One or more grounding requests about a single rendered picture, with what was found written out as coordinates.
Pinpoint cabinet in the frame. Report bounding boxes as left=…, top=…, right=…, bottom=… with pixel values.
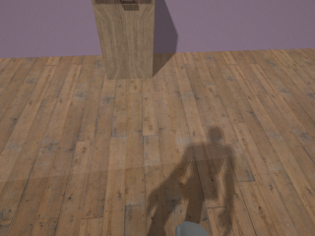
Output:
left=92, top=0, right=156, bottom=80

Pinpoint right robot thigh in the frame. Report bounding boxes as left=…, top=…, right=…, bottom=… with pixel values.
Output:
left=175, top=221, right=210, bottom=236

